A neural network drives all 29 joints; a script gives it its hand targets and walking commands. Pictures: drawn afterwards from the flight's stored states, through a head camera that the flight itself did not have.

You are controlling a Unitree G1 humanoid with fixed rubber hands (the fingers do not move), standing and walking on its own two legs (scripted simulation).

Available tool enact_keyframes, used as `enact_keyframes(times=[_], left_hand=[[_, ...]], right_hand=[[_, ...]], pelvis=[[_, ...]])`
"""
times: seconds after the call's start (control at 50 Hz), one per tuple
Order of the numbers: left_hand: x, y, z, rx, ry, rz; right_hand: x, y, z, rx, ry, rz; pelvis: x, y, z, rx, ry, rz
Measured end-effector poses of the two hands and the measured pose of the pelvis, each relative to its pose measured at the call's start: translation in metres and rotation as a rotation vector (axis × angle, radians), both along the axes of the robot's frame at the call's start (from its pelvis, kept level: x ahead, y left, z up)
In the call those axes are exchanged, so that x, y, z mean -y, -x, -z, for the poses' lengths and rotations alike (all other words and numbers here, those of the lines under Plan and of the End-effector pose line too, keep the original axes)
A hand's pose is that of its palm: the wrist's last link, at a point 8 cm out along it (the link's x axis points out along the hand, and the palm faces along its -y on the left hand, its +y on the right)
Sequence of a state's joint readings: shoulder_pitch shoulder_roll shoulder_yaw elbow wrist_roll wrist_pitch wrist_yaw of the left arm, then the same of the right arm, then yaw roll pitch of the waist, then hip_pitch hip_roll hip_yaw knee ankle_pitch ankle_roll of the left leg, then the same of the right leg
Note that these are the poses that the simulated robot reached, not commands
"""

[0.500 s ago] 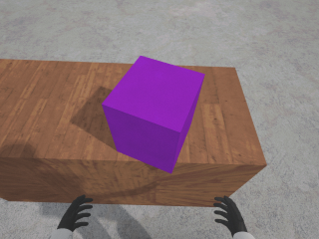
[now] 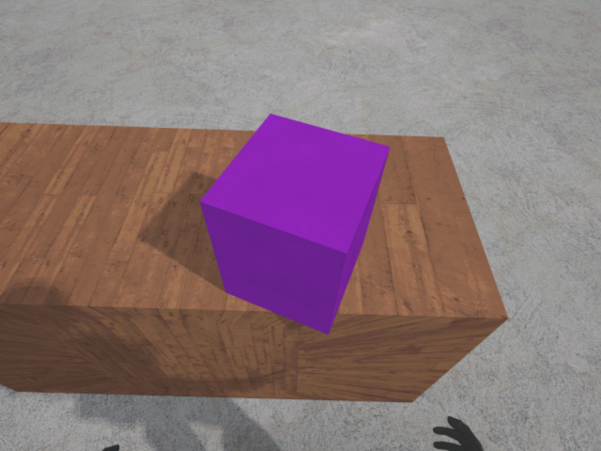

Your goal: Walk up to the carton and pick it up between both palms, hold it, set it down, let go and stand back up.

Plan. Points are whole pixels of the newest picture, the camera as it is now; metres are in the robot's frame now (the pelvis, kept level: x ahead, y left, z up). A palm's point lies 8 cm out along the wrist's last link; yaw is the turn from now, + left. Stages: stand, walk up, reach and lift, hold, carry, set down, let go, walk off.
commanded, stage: stand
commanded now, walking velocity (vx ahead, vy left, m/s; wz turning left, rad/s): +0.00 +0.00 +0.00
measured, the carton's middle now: (300, 226) +0.44 +0.01 +0.00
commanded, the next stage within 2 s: none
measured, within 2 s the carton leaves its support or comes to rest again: neither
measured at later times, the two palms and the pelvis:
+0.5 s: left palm out of the picture +0.04 +0.28 -0.11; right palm out of the picture +0.08 -0.25 -0.13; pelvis -0.01 -0.01 +0.00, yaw +0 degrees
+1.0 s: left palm out of the picture +0.02 +0.28 -0.11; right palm out of the picture +0.07 -0.25 -0.13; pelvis -0.02 -0.01 +0.00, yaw +0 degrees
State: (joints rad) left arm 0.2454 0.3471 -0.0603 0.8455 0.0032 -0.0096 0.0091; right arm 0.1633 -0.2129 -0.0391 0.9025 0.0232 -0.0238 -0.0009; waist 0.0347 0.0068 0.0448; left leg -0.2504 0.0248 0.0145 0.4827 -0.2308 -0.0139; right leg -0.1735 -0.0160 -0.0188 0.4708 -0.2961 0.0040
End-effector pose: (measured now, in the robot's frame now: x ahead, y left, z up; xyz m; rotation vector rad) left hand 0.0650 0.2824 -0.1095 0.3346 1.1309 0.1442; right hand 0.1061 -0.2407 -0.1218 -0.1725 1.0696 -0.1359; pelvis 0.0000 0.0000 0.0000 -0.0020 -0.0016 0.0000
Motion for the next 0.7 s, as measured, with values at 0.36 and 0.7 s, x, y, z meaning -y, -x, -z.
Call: enact_keyframes(times=[0.36, 0.7], left_hand=[[0.002, 0.017, 0.001, -0.039, -0.014, -0.021], [0.000, 0.031, 0.003, -0.064, -0.016, -0.034]], right_hand=[[0.007, 0.016, 0.004, -0.033, -0.010, 0.011], [0.007, 0.029, 0.005, -0.047, -0.009, 0.016]], pelvis=[[0.007, 0.007, -0.001, 0.009, -0.009, 0.000], [0.006, 0.015, -0.002, 0.020, -0.008, 0.000]])
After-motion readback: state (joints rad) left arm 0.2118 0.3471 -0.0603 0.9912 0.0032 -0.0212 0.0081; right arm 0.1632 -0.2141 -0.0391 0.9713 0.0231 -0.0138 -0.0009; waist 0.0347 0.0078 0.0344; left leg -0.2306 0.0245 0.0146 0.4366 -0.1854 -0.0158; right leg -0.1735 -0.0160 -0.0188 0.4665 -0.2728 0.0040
